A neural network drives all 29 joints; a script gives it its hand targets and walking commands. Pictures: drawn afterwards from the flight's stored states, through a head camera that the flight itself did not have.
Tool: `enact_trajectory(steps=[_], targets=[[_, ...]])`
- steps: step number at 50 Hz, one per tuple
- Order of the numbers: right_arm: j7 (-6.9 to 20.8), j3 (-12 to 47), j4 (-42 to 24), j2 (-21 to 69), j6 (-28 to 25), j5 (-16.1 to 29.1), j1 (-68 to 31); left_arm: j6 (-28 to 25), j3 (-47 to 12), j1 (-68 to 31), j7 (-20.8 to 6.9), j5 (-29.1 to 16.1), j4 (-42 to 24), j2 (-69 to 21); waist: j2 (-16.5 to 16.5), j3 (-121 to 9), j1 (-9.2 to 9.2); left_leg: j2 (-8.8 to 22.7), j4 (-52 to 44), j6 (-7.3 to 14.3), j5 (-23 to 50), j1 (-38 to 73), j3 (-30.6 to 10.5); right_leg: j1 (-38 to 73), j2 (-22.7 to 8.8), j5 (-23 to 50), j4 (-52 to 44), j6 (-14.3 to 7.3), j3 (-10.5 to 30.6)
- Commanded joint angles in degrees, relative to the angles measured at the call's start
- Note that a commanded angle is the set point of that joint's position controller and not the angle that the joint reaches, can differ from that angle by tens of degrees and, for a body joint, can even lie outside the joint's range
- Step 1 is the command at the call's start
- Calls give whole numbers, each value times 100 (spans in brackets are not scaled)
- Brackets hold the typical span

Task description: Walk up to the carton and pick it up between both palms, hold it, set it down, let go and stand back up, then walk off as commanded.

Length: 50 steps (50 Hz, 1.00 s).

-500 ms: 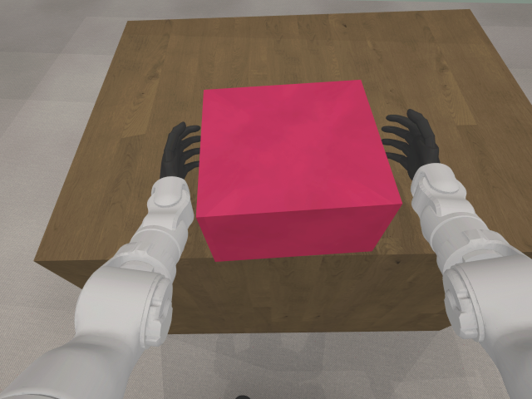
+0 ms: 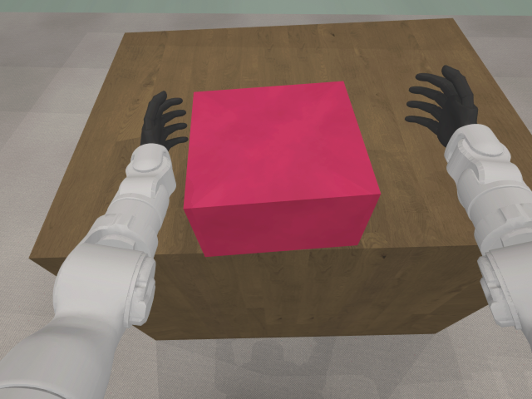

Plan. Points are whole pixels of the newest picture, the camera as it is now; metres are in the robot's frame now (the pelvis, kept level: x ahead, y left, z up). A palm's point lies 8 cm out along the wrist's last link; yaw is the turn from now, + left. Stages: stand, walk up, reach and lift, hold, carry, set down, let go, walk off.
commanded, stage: set down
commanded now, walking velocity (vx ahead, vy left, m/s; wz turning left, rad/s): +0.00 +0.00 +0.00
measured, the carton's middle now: (275, 168) +0.48 +0.03 +0.03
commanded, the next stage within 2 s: none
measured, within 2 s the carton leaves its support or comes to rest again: neither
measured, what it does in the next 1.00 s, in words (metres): stands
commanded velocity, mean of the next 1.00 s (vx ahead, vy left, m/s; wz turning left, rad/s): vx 0.00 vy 0.00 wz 0.00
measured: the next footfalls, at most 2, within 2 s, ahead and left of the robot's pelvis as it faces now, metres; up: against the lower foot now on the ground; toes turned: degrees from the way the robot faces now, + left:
none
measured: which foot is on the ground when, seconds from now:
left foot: down 0.00-1.00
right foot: down 0.00-1.00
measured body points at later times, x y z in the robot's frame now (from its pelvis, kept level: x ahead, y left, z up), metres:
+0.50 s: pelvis -0.02 +0.01 +0.01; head +0.04 +0.02 +0.46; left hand +0.44 +0.22 +0.14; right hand +0.46 -0.22 +0.16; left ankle +0.02 +0.14 -0.72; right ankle +0.01 -0.10 -0.72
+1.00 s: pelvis -0.01 +0.01 +0.02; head +0.01 +0.01 +0.47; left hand +0.35 +0.26 +0.10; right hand +0.37 -0.22 +0.09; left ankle +0.02 +0.14 -0.72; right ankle +0.01 -0.10 -0.72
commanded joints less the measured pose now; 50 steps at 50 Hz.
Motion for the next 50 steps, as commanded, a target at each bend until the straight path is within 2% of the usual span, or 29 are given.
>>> enact_trajectory(steps=[1,6,13,20,26,32,34,37,41,46,50], targets=[[-52,351,-1035,-1380,48,289,-3032,272,344,-2708,-119,-15,-1833,1636,-426,-3575,705,-275,-171,21,2014,2023,382,2708,166,2814,-60,307,-10],[-38,97,-1486,-1607,268,270,-3118,671,339,-2821,-2,-55,-2539,1656,-243,-3655,651,-237,-205,-99,1996,2481,333,2515,263,2373,-262,230,-64],[74,-168,-1499,-1791,776,142,-2531,1404,364,-2271,134,52,-3131,1415,-121,-3240,599,-133,-372,-202,1706,3083,262,2191,344,1535,-576,81,-137],[101,-422,-1863,-1777,905,-114,-1658,1810,617,-1295,89,336,-3665,1261,-145,-2880,483,-167,-549,-206,1684,3259,233,2592,316,1716,-747,60,-126],[70,-631,-2044,-1648,819,-335,-637,1808,802,-409,-79,588,-4505,1142,4,-2608,309,-225,-663,-203,1919,3549,178,3034,290,2001,-864,66,-126],[22,-1021,-2934,-1574,531,-459,353,1646,941,478,-253,628,-5739,1153,152,-2535,71,-335,-675,-203,2301,3896,113,3495,265,2393,-913,83,-140],[2,-1108,-3298,-1515,423,-478,678,1593,1018,875,-304,643,-5982,1160,132,-2398,57,-373,-699,-181,2317,3914,112,3622,242,2410,-938,88,-126],[11,-1232,-3798,-1442,323,-506,965,1532,1023,1318,-342,614,-6179,1104,74,-2086,50,-402,-795,-123,2022,3842,112,3582,208,2034,-1013,80,-108],[66,-1439,-4277,-1337,328,-602,1307,1499,929,1682,-322,551,-6326,991,1,-1666,35,-389,-968,-27,1236,3713,112,3298,158,1166,-1134,21,-80],[129,-1572,-4314,-1202,416,-732,1945,1475,856,2097,-286,597,-6355,809,-50,-1205,-27,-353,-1138,52,498,3652,74,3071,91,437,-1222,-58,-39],[159,-1649,-4325,-1094,401,-840,2506,1424,811,2490,-272,657,-6550,623,-30,-1040,-113,-330,-1216,53,334,3726,34,3079,57,311,-1252,-90,-12]])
